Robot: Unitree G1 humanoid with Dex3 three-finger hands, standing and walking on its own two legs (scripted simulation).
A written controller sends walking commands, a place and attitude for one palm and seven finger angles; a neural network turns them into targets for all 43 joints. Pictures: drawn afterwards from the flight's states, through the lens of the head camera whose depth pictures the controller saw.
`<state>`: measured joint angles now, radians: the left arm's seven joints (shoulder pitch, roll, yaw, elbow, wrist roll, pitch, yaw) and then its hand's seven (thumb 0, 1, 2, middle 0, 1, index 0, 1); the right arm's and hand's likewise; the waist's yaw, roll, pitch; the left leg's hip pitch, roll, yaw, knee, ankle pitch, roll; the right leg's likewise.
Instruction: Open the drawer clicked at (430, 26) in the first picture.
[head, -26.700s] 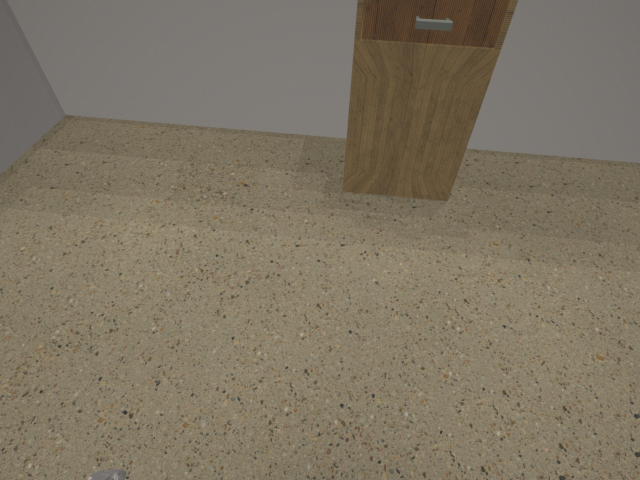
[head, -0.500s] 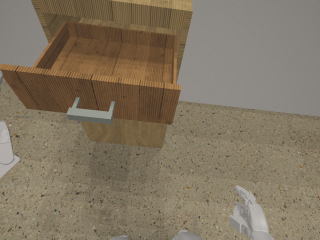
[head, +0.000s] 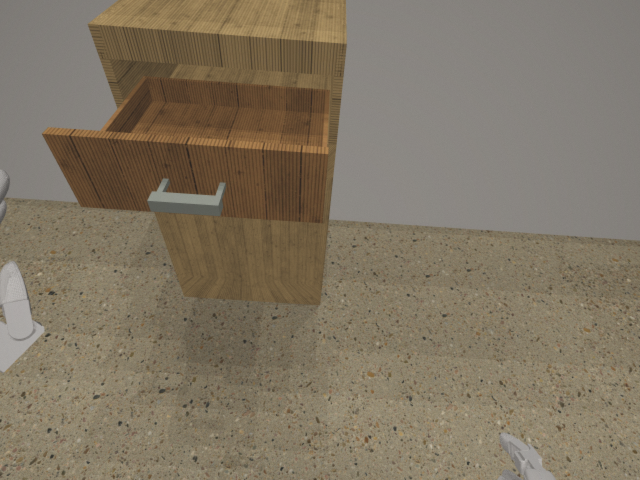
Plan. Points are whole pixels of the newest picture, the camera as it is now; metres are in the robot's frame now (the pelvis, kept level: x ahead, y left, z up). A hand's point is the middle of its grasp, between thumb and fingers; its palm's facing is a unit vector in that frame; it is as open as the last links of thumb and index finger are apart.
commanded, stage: stop stepping back and stand still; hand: left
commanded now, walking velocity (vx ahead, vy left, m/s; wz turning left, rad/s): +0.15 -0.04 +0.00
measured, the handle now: (189, 194) +0.55 +0.24 +0.03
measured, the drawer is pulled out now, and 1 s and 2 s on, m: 0.28 0.28 0.28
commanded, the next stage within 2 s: let the arm hang, fingers relaxed in 0.32 s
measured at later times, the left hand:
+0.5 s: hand (79, 368) +0.20 +0.24 +0.12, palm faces +0.32 -0.82 -0.48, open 7.4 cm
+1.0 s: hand out of the picture -0.10 +0.18 -0.16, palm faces +0.08 -0.97 -0.23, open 7.3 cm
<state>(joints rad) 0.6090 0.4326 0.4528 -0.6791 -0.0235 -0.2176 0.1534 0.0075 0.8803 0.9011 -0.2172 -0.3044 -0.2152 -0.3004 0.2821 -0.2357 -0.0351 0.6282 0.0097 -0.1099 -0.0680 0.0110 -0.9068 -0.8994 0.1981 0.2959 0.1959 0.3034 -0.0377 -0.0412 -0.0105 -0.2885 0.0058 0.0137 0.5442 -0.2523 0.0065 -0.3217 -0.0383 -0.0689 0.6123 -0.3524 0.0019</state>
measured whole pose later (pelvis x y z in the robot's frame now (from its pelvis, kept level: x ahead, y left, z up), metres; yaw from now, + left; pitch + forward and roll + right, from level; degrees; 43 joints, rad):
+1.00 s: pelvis -0.02 -0.01 +0.01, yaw +2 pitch -2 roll +0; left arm 0.37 0.19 0.02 1.16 0.01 0.03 0.02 0.00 0.93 0.90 -0.20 -0.30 -0.20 -0.30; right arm 0.34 -0.14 0.00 1.10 -0.01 0.03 -0.03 0.00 -0.91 -0.90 0.20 0.30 0.19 0.30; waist 0.01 0.02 0.09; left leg -0.21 0.01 0.01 0.43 -0.19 0.00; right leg -0.20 0.00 -0.10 0.40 -0.18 -0.03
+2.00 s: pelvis -0.01 -0.02 +0.01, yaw +1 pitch -2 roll +0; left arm 0.23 0.16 0.03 1.14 0.01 0.00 0.02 0.00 0.90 0.90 -0.20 -0.30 -0.20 -0.30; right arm 0.25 -0.15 -0.02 1.12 -0.02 0.02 -0.03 0.00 -0.91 -0.90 0.20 0.30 0.19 0.30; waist 0.00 0.03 0.08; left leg -0.17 0.03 0.02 0.38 -0.18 -0.02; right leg -0.16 0.03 -0.08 0.37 -0.18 -0.05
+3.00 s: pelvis +0.02 -0.03 +0.02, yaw +1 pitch -1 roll +0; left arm 0.11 0.28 0.03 1.13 0.01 -0.01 0.01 0.00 0.90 0.90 -0.20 -0.30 -0.20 -0.30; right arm 0.13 -0.29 -0.02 1.12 -0.02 0.01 -0.02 0.00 -0.91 -0.90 0.20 0.30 0.20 0.30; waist -0.01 0.03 0.07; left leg -0.10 0.04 0.03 0.29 -0.18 -0.03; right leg -0.10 0.03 -0.08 0.29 -0.18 -0.05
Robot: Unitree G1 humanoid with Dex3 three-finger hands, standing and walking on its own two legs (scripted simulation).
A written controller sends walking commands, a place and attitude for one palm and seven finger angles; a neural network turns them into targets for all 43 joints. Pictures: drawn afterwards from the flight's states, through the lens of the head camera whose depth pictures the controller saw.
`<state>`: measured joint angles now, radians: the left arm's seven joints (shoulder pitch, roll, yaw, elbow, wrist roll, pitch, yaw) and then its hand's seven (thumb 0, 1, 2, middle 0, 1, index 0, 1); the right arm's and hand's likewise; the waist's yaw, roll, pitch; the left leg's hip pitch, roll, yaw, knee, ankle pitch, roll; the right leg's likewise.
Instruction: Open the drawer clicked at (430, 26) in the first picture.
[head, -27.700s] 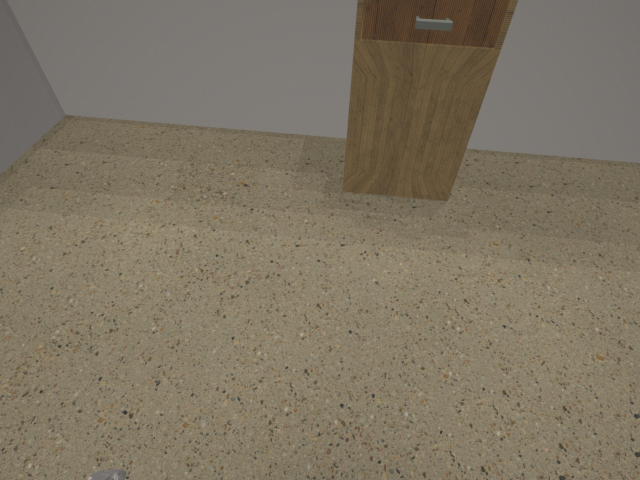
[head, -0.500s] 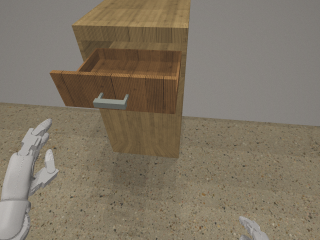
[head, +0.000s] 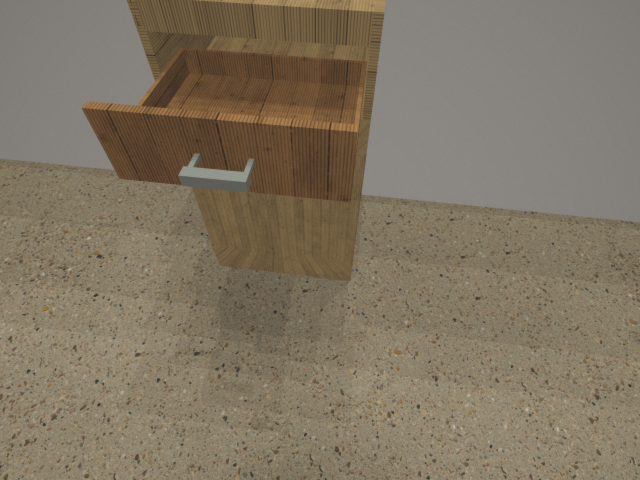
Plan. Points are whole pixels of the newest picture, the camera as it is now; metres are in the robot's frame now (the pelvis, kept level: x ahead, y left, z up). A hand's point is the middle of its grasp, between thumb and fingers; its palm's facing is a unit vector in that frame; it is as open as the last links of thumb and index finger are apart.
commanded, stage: let the arm hang, fingers relaxed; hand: left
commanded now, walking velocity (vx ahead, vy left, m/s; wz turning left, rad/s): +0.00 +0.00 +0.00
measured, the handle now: (219, 170) +0.58 +0.22 +0.02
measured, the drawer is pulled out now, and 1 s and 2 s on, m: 0.28 0.28 0.28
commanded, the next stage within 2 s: look to check the result in 0.52 s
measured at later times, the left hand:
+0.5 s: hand out of the picture +0.02 +0.17 -0.17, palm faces +0.02 -0.98 -0.21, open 7.3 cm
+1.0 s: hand out of the picture +0.02 +0.17 -0.17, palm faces +0.02 -0.97 -0.23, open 7.4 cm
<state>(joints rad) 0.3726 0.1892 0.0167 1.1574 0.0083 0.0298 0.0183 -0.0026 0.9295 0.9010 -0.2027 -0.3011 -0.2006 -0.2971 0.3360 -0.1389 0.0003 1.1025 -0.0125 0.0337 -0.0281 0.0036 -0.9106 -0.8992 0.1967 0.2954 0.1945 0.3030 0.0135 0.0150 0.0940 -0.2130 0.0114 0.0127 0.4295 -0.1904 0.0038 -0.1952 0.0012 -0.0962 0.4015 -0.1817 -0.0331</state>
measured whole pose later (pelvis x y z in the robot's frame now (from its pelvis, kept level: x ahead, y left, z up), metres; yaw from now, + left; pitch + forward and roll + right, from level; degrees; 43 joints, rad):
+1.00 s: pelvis +0.01 -0.02 +0.00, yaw -1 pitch -2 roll +0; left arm 0.23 0.16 0.03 1.14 0.01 0.00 0.02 0.00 0.90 0.90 -0.20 -0.30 -0.20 -0.30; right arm 0.25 -0.15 -0.02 1.12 -0.02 0.02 -0.03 0.00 -0.91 -0.90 0.20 0.30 0.19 0.30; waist 0.00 0.03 0.08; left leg -0.17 0.03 0.02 0.38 -0.18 -0.02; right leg -0.16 0.03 -0.08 0.37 -0.18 -0.05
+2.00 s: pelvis +0.03 -0.02 +0.01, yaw -1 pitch -1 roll +0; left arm 0.11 0.28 0.03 1.13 0.01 -0.01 0.01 0.00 0.90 0.90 -0.20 -0.30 -0.20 -0.30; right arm 0.13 -0.29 -0.02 1.12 -0.02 0.01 -0.02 0.00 -0.91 -0.90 0.20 0.30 0.20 0.30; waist -0.01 0.03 0.07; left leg -0.10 0.04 0.03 0.29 -0.18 -0.03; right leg -0.10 0.03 -0.08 0.29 -0.18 -0.05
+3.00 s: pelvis +0.05 -0.01 +0.01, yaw -1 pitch -1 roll +0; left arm 0.10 0.31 0.03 1.12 0.01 -0.01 0.01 0.00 0.90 0.90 -0.21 -0.30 -0.20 -0.30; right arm 0.11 -0.31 -0.01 1.11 -0.01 0.01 -0.02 0.00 -0.91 -0.90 0.20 0.30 0.20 0.30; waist -0.01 0.01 0.06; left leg -0.07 0.03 0.03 0.27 -0.19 -0.02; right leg -0.07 0.03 -0.07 0.27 -0.19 -0.04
